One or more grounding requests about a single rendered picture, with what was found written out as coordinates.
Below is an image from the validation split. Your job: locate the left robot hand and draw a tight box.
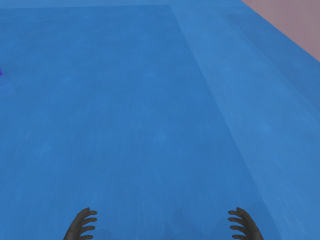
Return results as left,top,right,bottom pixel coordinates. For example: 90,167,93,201
63,207,98,240

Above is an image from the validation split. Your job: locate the right robot hand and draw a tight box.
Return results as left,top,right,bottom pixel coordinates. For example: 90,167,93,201
228,207,264,240

